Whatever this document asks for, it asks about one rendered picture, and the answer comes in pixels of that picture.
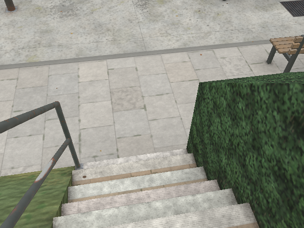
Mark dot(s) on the stairs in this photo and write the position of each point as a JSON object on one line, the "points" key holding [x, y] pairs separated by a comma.
{"points": [[157, 190]]}

